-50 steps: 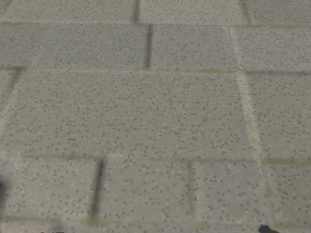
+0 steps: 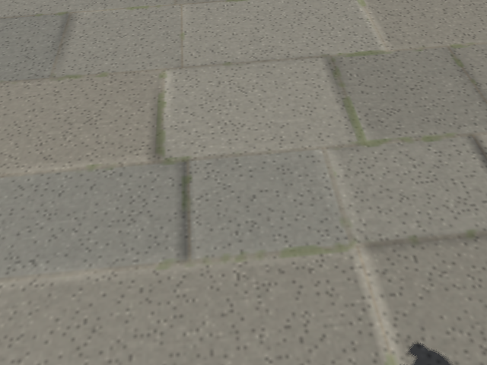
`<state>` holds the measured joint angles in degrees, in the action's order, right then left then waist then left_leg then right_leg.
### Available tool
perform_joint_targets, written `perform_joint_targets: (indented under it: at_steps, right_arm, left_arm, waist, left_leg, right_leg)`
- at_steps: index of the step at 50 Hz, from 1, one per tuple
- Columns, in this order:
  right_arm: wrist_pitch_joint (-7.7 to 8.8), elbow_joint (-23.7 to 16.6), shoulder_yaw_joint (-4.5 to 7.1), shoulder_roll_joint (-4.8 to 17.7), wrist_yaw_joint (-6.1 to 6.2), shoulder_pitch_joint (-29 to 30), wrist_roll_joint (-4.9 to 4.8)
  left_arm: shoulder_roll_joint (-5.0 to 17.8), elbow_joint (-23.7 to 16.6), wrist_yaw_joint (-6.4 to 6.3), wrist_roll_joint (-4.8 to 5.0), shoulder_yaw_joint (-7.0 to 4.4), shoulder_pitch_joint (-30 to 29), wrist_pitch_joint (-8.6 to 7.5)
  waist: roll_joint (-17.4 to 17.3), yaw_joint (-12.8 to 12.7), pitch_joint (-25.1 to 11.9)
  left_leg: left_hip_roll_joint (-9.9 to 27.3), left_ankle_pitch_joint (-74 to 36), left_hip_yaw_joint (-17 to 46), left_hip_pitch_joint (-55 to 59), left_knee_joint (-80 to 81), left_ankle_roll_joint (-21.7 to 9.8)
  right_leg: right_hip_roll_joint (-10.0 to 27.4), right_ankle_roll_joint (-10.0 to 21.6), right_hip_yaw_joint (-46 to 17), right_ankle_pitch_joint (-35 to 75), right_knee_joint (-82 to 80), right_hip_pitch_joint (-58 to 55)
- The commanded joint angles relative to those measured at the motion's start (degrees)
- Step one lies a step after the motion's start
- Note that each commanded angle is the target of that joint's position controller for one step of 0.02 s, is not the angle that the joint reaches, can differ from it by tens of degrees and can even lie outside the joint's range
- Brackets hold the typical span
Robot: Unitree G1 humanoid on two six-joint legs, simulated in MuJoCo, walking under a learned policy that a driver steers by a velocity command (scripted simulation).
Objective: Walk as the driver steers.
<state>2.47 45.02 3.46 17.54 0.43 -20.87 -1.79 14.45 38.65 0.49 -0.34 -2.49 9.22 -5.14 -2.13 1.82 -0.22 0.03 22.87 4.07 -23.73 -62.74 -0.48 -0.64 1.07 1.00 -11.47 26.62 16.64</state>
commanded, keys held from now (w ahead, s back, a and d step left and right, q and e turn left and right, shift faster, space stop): w+q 0.86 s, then w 0.14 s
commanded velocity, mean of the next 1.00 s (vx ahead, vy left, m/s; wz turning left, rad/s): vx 0.50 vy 0.00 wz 0.55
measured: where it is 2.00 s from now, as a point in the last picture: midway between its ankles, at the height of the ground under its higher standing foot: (127, 231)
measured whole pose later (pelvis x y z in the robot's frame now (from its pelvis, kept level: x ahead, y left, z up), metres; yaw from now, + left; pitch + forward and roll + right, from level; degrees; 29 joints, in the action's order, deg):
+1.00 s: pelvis +0.53 +0.14 +0.00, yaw +34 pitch +1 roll -1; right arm 1.5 41.1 3.5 17.5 0.7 -18.1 -1.2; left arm 15.3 42.5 1.4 -0.6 -3.0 11.6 -5.8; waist -2.4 0.1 1.0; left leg -1.0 21.6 5.7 -24.8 -66.2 -1.1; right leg -2.1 1.6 1.1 -10.4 26.1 16.7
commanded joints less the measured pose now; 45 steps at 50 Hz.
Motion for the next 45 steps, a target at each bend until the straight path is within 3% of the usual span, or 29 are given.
perform_joint_targets:
  at_steps: [1,4,8,12,14,16,17,18,19,20,21,22,23,24,25,28,33,36,38,40,41,42,43,44,45]
  right_arm:
    - [0.05,-5.8,1.34,3.8,-0.34,3.4,0.17]
    - [-0.59,-7.6,0.83,1.9,-0.84,6.1,0.55]
    - [-0.27,-9.6,-0.01,0.8,-2.21,12.0,0.57]
    - [-0.34,-12.5,-0.12,1.4,-3.45,18.6,0.43]
    - [-0.51,-13.8,0.26,2.4,-3.89,20.1,0.54]
    - [-0.89,-14.0,1.43,4.6,-3.94,17.0,0.89]
    - [-1.1,-12.4,2.75,6.6,-3.71,10.1,0.85]
    - [-1.55,-9.7,4.74,10.2,-2.83,0.2,0.57]
    - [-1.76,-9.1,6.22,17.3,-1.69,-3.2,0.11]
    - [-0.88,-11.4,5.34,16.6,-2.0,-3.3,0.04]
    - [-0.09,-10.8,4.0,12.2,-2.44,-2.5,0.67]
    - [0.44,-10.4,3.5,10.7,-2.39,0.0,0.82]
    - [0.59,-10.9,2.92,9.0,-2.24,4.0,0.87]
    - [0.66,-11.6,2.37,7.5,-2.04,7.1,1.38]
    - [0.68,-12.3,2.15,7.0,-1.86,8.7,1.89]
    - [1.18,-11.4,2.4,7.6,-1.03,8.3,1.58]
    - [0.68,-8.8,2.82,8.8,0.3,3.9,0.78]
    - [0.32,-7.2,3.05,9.2,0.52,1.0,0.31]
    - [0.0,-6.7,2.96,8.6,0.69,0.2,0.21]
    - [-0.37,-6.6,3.11,8.6,0.8,0.7,0.4]
    - [-0.58,-6.8,2.89,7.7,0.75,1.3,0.44]
    - [-0.53,-7.1,2.04,5.4,0.58,1.2,0.69]
    - [-0.41,-8.0,0.71,1.8,0.43,-0.1,1.71]
    - [0.1,-9.6,0.1,0.3,0.49,-7.4,-0.4]
    - [0.13,-7.4,1.08,6.0,0.76,-6.5,-0.71]
  left_arm:
    - [5.6,-0.5,-0.08,-0.36,-1.98,3.3,-0.57]
    - [7.3,1.1,-0.27,-0.11,-2.83,3.5,-1.22]
    - [9.8,2.9,-0.68,0.15,-3.57,4.2,-0.95]
    - [12.2,5.0,-0.86,1.23,-4.25,7.1,-0.21]
    - [13.3,5.8,-0.88,1.78,-4.63,8.0,0.49]
    - [15.2,6.0,-1.2,2.14,-5.15,8.1,1.3]
    - [15.4,5.9,-1.42,2.34,-5.13,7.6,1.81]
    - [13.9,5.6,-1.73,1.84,-4.43,8.5,1.84]
    - [7.2,2.8,-1.22,-0.99,-2.08,13.3,1.12]
    - [6.8,1.3,-0.52,-0.44,-1.05,11.7,-0.92]
    - [11.8,0.0,0.06,2.15,-2.43,4.5,-2.08]
    - [11.2,-1.0,0.05,2.63,-2.09,2.1,-2.75]
    - [10.7,-0.2,-0.47,1.32,-2.06,2.3,-2.86]
    - [11.1,0.3,-0.78,0.26,-2.47,3.4,-2.42]
    - [11.1,0.4,-0.7,-0.05,-2.6,4.3,-1.72]
    - [8.9,0.4,-0.84,-0.74,-2.17,3.7,-0.33]
    - [6.0,-2.4,-0.24,-0.32,-0.86,-7.6,-0.63]
    - [6.9,-3.6,0.59,0.6,-0.99,-11.7,-1.28]
    - [8.3,-3.9,1.04,0.74,-1.53,-11.8,-1.69]
    - [9.5,-3.5,1.12,0.88,-2.18,-9.4,-2.1]
    - [10.0,-2.5,0.92,0.83,-2.68,-5.6,-2.32]
    - [11.6,-1.4,0.49,0.21,-3.52,0.0,-2.58]
    - [14.7,-0.7,-0.02,-0.45,-4.28,8.2,-2.58]
    - [18.3,1.6,0.53,-0.87,-5.19,12.2,-1.77]
    - [12.5,0.8,0.98,0.49,-3.95,10.7,-1.66]
  waist:
    - [9.6,-2.8,2.0]
    - [7.4,-2.4,2.3]
    - [5.7,-3.9,3.0]
    - [5.0,-5.6,4.7]
    - [5.1,-5.2,4.7]
    - [6.9,-2.5,1.3]
    - [6.4,1.8,-2.6]
    - [4.4,6.4,-7.7]
    - [-10.7,3.2,-13.2]
    - [-11.0,3.4,-23.5]
    - [-4.4,5.8,-17.2]
    - [-2.9,4.2,-10.0]
    - [0.8,1.4,-5.8]
    - [0.0,-1.0,-3.8]
    - [-1.4,-2.5,-3.2]
    - [-0.8,-3.2,-2.0]
    - [-1.9,0.9,0.8]
    - [-2.4,2.4,1.4]
    - [-3.0,1.9,1.2]
    - [-4.8,0.3,0.8]
    - [-5.2,-1.8,-0.3]
    - [-4.1,-4.5,-4.6]
    - [3.6,-7.2,-12.8]
    - [23.3,-3.6,-17.7]
    - [15.3,-4.9,-12.5]
  left_leg:
    - [6.3,-5.4,2.3,-18.1,-2.5,0.7]
    - [6.8,-10.4,1.4,-18.2,2.3,1.8]
    - [6.4,-21.6,-0.8,-15.1,15.6,1.3]
    - [5.4,-23.2,-3.5,-13.2,23.8,-0.9]
    - [4.1,-19.0,-5.2,-12.3,26.0,-2.6]
    - [0.2,-13.0,-8.8,-4.9,26.6,-5.1]
    - [-2.5,-13.7,-10.2,4.8,29.0,-6.8]
    - [-3.5,-15.7,-8.1,20.8,30.5,-9.0]
    - [11.7,-14.2,17.8,42.4,31.4,-17.2]
    - [19.8,-1.2,44.4,49.1,42.8,-24.6]
    - [18.2,-0.2,38.3,45.1,45.9,-20.6]
    - [16.0,-3.3,30.9,36.9,46.2,-18.5]
    - [13.6,-9.3,24.9,28.2,46.3,-16.8]
    - [11.6,-15.4,20.6,21.4,47.2,-15.9]
    - [10.4,-18.5,19.0,17.2,48.5,-15.8]
    - [8.5,-25.7,14.2,10.9,50.1,-16.6]
    - [4.9,-19.5,10.8,8.2,49.5,-12.8]
    - [6.3,-15.6,14.1,9.8,47.6,-12.1]
    - [7.5,-14.4,17.6,13.3,44.3,-11.5]
    - [8.2,-16.0,20.4,15.2,40.7,-10.5]
    - [7.0,-17.2,20.5,14.8,37.9,-9.5]
    - [4.0,-18.4,18.3,12.7,30.4,-7.7]
    - [-0.2,-8.1,12.7,5.5,13.9,-5.3]
    - [-6.4,12.0,6.4,-14.0,-2.9,-2.0]
    - [-2.1,9.2,8.2,-19.9,-9.5,-1.1]
  right_leg:
    - [15.7,8.9,-15.3,2.0,-16.0,-12.8]
    - [15.6,10.0,-8.3,11.0,-18.1,-11.3]
    - [14.5,8.9,0.1,15.5,-18.6,-11.5]
    - [16.0,7.2,4.2,16.1,-17.8,-15.3]
    - [17.0,6.2,6.0,22.5,-14.8,-18.7]
    - [16.7,4.8,8.4,41.5,-6.0,-20.6]
    - [15.3,3.6,10.2,47.7,4.0,-18.8]
    - [13.2,1.5,11.2,42.8,17.8,-10.1]
    - [6.2,-2.2,10.9,-0.5,40.2,14.3]
    - [-1.4,-3.0,-2.5,-23.9,51.6,25.3]
    - [2.0,-1.7,-6.5,-19.0,52.9,30.9]
    - [4.1,-0.8,-5.6,-13.9,49.1,31.5]
    - [6.2,-1.0,-5.6,-10.2,44.2,28.2]
    - [7.7,-1.4,-5.9,-7.6,40.2,23.6]
    - [8.0,-1.9,-6.0,-6.1,38.7,20.2]
    - [7.0,-4.3,-4.5,-1.8,32.3,18.1]
    - [3.3,-5.5,-4.3,15.1,11.4,15.1]
    - [1.7,-4.9,-5.2,17.1,5.5,12.3]
    - [1.3,-3.9,-6.5,14.2,2.6,11.2]
    - [1.1,-2.3,-6.3,8.6,1.5,7.8]
    - [0.8,-1.1,-5.2,7.9,-0.5,2.6]
    - [3.2,1.1,-6.4,7.4,-1.2,-7.3]
    - [13.3,4.4,-16.3,4.2,-0.5,-22.1]
    - [23.9,13.0,-43.8,-12.3,-7.6,-36.0]
    - [23.3,12.0,-45.9,-23.7,-10.4,-32.9]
